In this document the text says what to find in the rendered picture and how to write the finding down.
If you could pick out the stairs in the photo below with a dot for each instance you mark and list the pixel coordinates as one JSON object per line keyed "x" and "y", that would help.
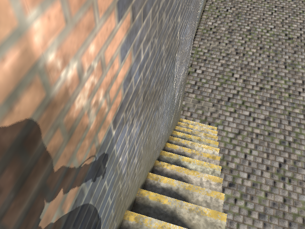
{"x": 183, "y": 191}

